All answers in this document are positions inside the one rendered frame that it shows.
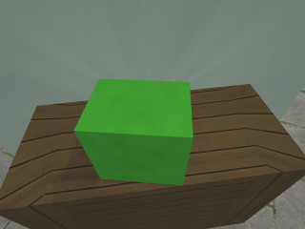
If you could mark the carton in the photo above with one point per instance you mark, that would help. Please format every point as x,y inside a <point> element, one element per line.
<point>138,130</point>

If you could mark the pedestal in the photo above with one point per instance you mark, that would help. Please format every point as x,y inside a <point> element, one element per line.
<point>241,159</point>

